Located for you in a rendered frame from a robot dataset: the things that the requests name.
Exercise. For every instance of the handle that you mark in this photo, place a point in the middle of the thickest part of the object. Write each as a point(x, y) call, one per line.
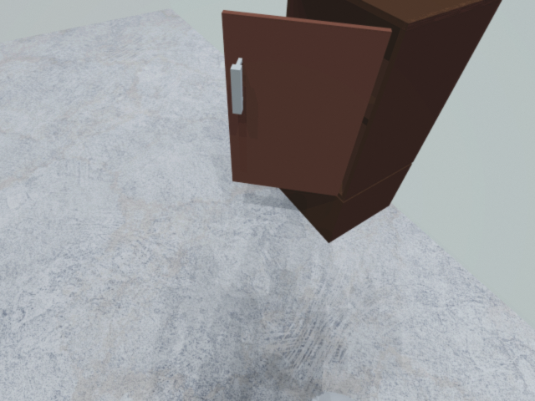
point(236, 84)

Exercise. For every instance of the cupboard door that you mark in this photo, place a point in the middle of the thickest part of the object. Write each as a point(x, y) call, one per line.
point(306, 85)

